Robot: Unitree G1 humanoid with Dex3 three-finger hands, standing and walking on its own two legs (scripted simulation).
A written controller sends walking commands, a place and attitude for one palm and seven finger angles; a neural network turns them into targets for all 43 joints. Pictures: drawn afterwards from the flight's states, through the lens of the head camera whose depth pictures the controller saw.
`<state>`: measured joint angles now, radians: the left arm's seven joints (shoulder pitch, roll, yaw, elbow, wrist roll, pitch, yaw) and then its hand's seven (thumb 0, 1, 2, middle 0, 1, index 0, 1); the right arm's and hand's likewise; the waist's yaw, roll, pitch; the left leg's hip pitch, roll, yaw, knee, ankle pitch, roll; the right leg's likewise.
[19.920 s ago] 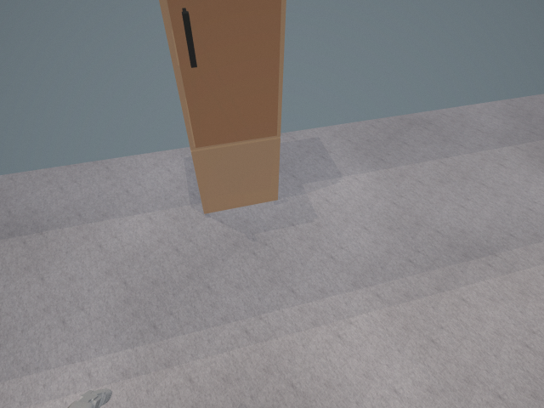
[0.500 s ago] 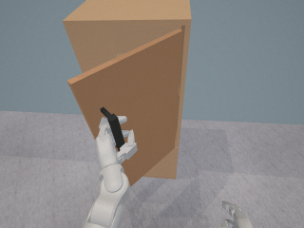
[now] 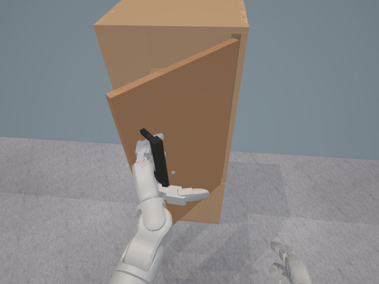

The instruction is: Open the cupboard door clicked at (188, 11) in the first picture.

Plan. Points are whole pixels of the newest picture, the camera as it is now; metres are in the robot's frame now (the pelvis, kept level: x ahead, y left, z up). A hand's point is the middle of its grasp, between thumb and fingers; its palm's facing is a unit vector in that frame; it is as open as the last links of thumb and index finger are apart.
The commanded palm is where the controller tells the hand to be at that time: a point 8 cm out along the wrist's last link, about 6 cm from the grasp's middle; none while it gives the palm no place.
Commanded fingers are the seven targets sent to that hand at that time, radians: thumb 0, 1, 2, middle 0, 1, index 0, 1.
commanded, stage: open thumb and fingers to let go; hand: left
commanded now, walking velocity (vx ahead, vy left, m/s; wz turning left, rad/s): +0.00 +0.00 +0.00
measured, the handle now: (155, 160) +0.36 +0.10 +0.09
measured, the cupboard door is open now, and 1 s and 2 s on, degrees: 49 54 53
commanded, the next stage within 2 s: slide the hand sideways off the handle in 0.10 s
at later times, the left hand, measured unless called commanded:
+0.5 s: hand (176, 190) +0.28 +0.04 +0.10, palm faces -0.19 -0.98 +0.01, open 16.3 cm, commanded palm +0.25 +0.10 +0.09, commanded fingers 0.00 -0.50 0.30 -0.15 -0.30 -0.15 -0.30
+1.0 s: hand (159, 203) +0.25 +0.07 +0.09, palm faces -0.10 -1.00 +0.00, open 16.0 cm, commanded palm +0.21 +0.14 +0.09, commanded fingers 0.00 -0.50 0.30 -0.15 -0.30 -0.15 -0.30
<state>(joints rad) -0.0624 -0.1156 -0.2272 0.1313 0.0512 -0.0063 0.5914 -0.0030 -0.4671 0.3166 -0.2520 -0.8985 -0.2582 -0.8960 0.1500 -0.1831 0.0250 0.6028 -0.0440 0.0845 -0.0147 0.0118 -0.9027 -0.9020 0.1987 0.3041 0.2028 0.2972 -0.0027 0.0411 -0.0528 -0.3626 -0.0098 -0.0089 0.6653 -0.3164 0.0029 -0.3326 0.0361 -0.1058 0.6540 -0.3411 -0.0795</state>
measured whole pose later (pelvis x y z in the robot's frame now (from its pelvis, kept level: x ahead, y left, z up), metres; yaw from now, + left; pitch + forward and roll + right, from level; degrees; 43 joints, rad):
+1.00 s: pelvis +0.01 +0.01 +0.00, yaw -3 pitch -1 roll +0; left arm 0.26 0.08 -0.19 -0.14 -0.09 -0.08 0.06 -0.01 -0.50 0.30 -0.20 -0.33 -0.21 -0.33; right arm 0.20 -0.21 0.06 0.50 0.00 0.00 -0.01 0.01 -0.90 -0.90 0.20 0.30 0.20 0.30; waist 0.01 0.03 -0.04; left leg -0.31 0.00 0.04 0.64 -0.33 0.01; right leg -0.30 0.05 -0.06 0.64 -0.34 -0.07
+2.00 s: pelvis +0.01 +0.03 +0.00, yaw -1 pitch +0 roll -1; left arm 0.48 0.24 0.08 -0.41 -0.25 -0.03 -0.19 -0.01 -0.48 0.31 -0.15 -0.30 -0.15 -0.30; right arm 0.25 -0.24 0.08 0.52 0.03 -0.22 -0.06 0.02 -0.90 -0.90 0.20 0.30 0.20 0.30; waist 0.04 0.05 -0.06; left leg -0.35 -0.02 0.01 0.72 -0.36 0.04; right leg -0.31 0.03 -0.09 0.67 -0.36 -0.04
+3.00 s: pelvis +0.02 +0.01 +0.02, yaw -2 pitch -5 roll +0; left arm 0.46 0.33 0.29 -0.36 -0.07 -0.08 0.11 0.02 0.87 0.89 -0.21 -0.31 -0.21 -0.30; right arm 0.18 -0.24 0.02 0.66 -0.01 -0.09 -0.07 0.01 -0.90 -0.90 0.20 0.30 0.20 0.30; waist 0.07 0.06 0.04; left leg -0.07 0.00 0.02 0.39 -0.23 0.02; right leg -0.03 0.05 -0.06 0.34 -0.21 -0.06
